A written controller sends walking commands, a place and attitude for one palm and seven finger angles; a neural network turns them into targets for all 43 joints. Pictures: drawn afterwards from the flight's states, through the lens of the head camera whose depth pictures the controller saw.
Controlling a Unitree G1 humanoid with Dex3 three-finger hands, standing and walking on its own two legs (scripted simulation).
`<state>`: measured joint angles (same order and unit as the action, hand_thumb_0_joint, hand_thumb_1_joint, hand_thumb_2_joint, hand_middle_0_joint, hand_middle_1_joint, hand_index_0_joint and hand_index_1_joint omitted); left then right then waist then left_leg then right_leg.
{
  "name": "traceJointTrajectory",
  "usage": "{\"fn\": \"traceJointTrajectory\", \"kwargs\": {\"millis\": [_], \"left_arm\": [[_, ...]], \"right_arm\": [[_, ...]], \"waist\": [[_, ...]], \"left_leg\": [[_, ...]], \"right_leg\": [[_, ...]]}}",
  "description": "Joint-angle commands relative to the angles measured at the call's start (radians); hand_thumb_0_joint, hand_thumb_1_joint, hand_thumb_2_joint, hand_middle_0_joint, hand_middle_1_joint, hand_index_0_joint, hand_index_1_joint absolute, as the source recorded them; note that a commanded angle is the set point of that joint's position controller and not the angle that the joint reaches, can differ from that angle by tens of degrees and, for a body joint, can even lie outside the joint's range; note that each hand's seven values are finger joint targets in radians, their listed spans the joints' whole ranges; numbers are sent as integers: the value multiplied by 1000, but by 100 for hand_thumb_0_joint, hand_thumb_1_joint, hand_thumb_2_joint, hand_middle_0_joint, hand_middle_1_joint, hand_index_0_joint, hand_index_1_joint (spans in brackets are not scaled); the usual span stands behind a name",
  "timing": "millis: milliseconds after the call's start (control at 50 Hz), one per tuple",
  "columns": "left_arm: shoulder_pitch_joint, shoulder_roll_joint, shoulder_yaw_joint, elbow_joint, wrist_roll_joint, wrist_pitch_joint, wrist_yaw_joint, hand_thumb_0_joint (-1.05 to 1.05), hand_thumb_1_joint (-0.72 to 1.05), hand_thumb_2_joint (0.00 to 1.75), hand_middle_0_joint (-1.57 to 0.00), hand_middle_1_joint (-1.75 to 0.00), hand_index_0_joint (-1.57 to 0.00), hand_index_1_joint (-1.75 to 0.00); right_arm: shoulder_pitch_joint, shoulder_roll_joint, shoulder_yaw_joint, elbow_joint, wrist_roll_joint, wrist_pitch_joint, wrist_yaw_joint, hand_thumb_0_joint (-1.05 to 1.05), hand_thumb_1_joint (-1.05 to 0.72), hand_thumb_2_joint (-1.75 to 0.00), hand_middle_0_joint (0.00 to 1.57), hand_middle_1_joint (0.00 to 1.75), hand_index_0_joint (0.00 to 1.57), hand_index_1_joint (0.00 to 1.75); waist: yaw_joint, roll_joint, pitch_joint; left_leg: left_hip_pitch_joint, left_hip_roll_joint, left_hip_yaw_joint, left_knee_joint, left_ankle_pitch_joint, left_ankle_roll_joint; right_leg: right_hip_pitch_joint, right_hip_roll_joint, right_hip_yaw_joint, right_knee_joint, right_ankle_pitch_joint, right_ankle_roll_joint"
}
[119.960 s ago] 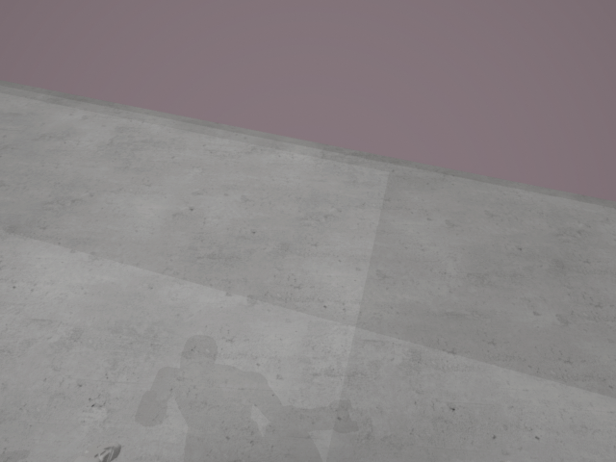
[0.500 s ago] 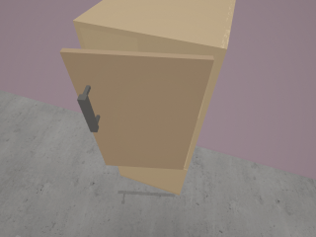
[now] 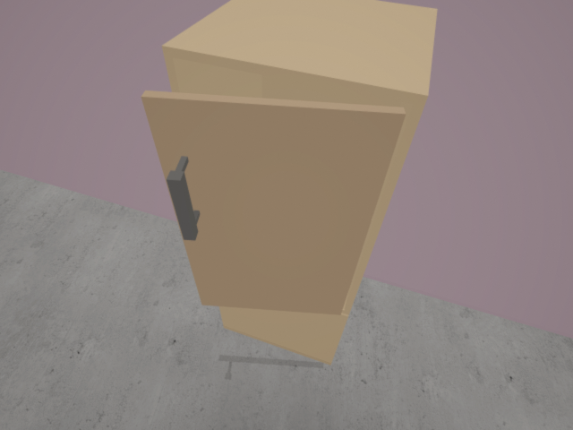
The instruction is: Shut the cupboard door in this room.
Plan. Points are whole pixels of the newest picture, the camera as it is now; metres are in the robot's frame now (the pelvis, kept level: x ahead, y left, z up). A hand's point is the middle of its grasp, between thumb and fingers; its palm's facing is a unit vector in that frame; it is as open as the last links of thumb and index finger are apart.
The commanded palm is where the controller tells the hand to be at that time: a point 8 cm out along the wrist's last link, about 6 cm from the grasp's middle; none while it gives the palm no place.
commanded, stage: raise the hand and make a fist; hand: left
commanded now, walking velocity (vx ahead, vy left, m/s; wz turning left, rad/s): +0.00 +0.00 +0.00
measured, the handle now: (187, 199) +0.45 +0.20 +0.06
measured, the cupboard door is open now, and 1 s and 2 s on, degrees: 15 15 15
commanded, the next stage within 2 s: bring the fist close to the handle in 2.00 s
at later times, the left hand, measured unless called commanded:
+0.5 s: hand out of the picture +0.12 +0.17 -0.07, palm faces +0.00 -1.00 +0.06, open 6.2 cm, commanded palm +0.11 +0.22 -0.03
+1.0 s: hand (141, 373) +0.18 +0.20 +0.01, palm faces +0.14 -0.99 -0.07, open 3.9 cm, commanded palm +0.15 +0.23 +0.01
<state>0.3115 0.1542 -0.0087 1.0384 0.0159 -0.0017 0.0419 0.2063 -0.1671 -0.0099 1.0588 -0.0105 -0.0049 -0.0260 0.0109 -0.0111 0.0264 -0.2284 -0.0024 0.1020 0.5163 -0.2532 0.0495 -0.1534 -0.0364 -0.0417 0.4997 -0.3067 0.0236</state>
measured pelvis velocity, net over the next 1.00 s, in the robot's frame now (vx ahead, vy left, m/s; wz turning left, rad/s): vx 0.00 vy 0.00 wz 0.04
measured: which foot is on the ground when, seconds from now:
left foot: down 0.00-1.00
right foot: down 0.00-1.00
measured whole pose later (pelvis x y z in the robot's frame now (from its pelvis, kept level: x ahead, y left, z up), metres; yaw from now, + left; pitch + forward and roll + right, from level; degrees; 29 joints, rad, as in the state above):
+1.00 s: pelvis +0.00 +0.00 -0.06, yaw +2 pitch +10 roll -3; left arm 0.56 0.25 0.12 -0.24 -0.26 -0.29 -0.11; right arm 0.34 -0.21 0.04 0.51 0.03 -0.21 -0.05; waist 0.01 0.03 -0.12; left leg -0.74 -0.04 -0.01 1.04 -0.47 0.06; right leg -0.68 0.04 -0.06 0.98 -0.48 -0.03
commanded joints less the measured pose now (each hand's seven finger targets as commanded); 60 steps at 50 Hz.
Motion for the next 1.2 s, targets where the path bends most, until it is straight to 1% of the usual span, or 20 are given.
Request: {"fn": "traceJointTrajectory", "kwargs": {"millis": [0,40,60,80,100,120,140,200,300,360,400,500,580,640,780,840,960,1060,1120,1180], "left_arm": [[63,96,14,-34,0,-13,8,0,90,90,-20,-30,-20,-30],[61,92,14,-31,2,-11,9,0,90,90,-20,-30,-20,-30],[111,121,15,0,16,-26,40,0,90,90,-20,-30,-20,-30],[-796,659,390,-1714,-124,-293,47,0,90,90,-20,-30,-20,-30],[-41,157,10,-1353,-151,-201,44,0,90,90,-22,-32,-22,-32],[-35,112,24,-1325,-185,-141,74,0,90,90,-24,-34,-24,-34],[178,-105,-110,-1051,-171,-31,69,0,90,90,-25,-36,-25,-36],[-20,-23,-75,-1148,-161,-157,50,0,90,90,-31,-42,-31,-42],[293,44,81,-828,-238,-507,-225,0,90,90,-40,-52,-40,-52],[280,156,178,-839,-249,-542,-338,0,90,90,-46,-58,-46,-58],[212,171,187,-1025,-263,-505,-328,0,90,90,-49,-62,-49,-62],[-49,162,108,-1565,-255,-570,-165,0,90,90,-58,-72,-58,-72],[-34,111,-27,-1618,-225,-635,-138,0,90,90,-66,-80,-66,-80],[26,138,-39,-1461,-203,-544,-189,0,90,90,-71,-86,-71,-86],[186,220,167,-1409,-264,-159,-237,0,90,90,-84,-100,-84,-100],[193,206,245,-1535,-314,-216,-150,0,90,90,-90,-106,-90,-106],[156,128,85,-1502,-268,-450,-188,0,90,90,-101,-118,-101,-118],[233,193,127,-1420,-278,-362,-297,0,90,90,-110,-128,-110,-128],[205,289,259,-1497,-289,-309,-273,0,90,90,-115,-134,-115,-134],[182,242,278,-1558,-327,-316,-231,0,90,90,-121,-140,-121,-140]], "right_arm": [[42,-100,-17,-31,1,-12,5,0,-90,-90,20,30,20,30],[45,-101,-18,-24,1,-13,5,0,-90,-90,20,30,20,30],[7,-131,-9,-91,7,-23,4,0,-90,-90,20,30,20,30],[92,-341,-49,-380,29,-211,-73,0,-90,-90,20,30,20,30],[23,-194,27,-354,89,-295,-90,0,-90,-90,20,30,20,30],[22,-199,5,-317,66,-328,-81,0,-90,-90,20,30,20,30],[25,-146,12,-290,66,-341,-40,0,-90,-90,20,30,20,30],[-16,-202,-10,-426,55,-382,-8,0,-90,-90,20,30,20,30],[-64,-215,-56,-540,12,-335,30,0,-90,-90,20,30,20,30],[-118,-228,-70,-674,44,-290,41,0,-90,-90,20,30,20,30],[-139,-219,-55,-743,57,-275,39,0,-90,-90,20,30,20,30],[-96,-194,-29,-767,36,-299,18,0,-90,-90,20,30,20,30],[-61,-216,-14,-707,32,-338,-1,0,-90,-90,20,30,20,30],[-25,-233,-8,-700,44,-331,-18,0,-90,-90,20,30,20,30],[-64,-192,-4,-801,85,-229,-46,0,-90,-90,20,30,20,30],[-54,-154,5,-783,62,-238,-52,0,-90,-90,20,30,20,30],[19,-178,-8,-698,32,-290,-13,0,-90,-90,20,30,20,30],[34,-208,-34,-717,58,-283,-24,0,-90,-90,20,30,20,30],[18,-196,-37,-736,57,-255,-41,0,-90,-90,20,30,20,30],[23,-171,-24,-746,58,-234,-46,0,-90,-90,20,30,20,30]], "waist": [[-11,-2,29],[-11,14,31],[12,-69,64],[-176,85,-367],[-29,404,-490],[-9,345,-419],[-32,246,-226],[-75,97,74],[17,-431,1],[65,-245,-70],[89,31,-151],[4,244,-320],[-75,202,-240],[-105,71,-172],[46,-10,-302],[66,35,-329],[-29,112,-279],[-20,17,-325],[24,26,-394],[32,75,-384]], "left_leg": [[31,102,-130,-127,107,-7],[30,107,-134,-142,108,-6],[-7,135,-125,46,282,-27],[364,87,-184,29,428,-31],[455,123,-240,-15,476,-81],[315,114,-228,-103,453,-132],[155,111,-267,-176,232,-122],[-190,38,-261,-73,-280,-77],[-538,-25,-113,305,-228,-76],[-624,-56,-75,376,-280,-58],[-582,-62,-86,342,-374,-47],[-467,-4,-235,312,-508,-30],[-504,12,-283,365,-518,-23],[-555,14,-295,379,-527,-14],[-475,-11,-213,279,-342,-18],[-404,-5,-201,294,-121,-27],[-349,10,-198,386,116,-43],[-364,2,-193,359,67,-28],[-323,-5,-177,340,141,-26],[-267,-2,-168,321,229,-38]], "right_leg": [[-75,-73,84,-107,150,-33],[-67,-70,77,-107,143,-30],[-103,-107,124,-116,407,-31],[-134,13,-29,125,402,-35],[-230,39,-56,252,31,-38],[-216,46,-48,248,-36,-45],[-319,31,-40,252,-93,-31],[-372,32,-56,130,-51,-49],[-540,9,42,175,-460,-61],[-495,-4,138,228,-550,-66],[-530,8,121,292,-544,-70],[-665,57,55,451,-347,-77],[-761,69,45,485,-330,-71],[-747,69,42,427,-354,-55],[-447,53,46,301,-324,-51],[-397,70,5,330,-109,-65],[-544,71,-11,409,81,-58],[-456,65,12,347,73,-48],[-365,64,15,347,159,-49],[-336,67,1,347,236,-51]]}}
